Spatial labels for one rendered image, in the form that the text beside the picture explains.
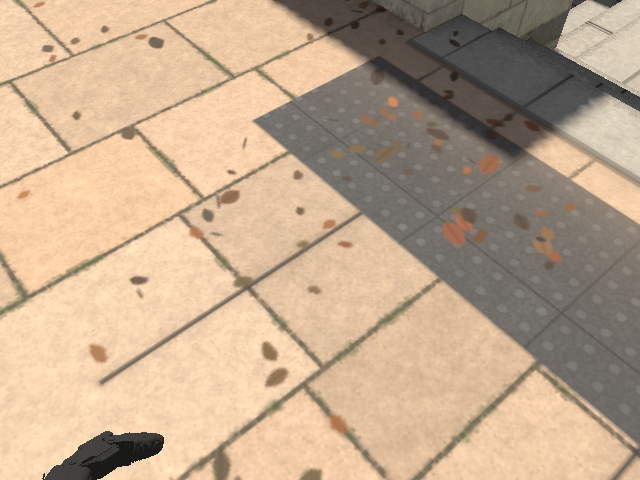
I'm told stairs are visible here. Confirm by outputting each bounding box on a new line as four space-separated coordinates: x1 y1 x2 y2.
556 0 640 57
493 27 640 111

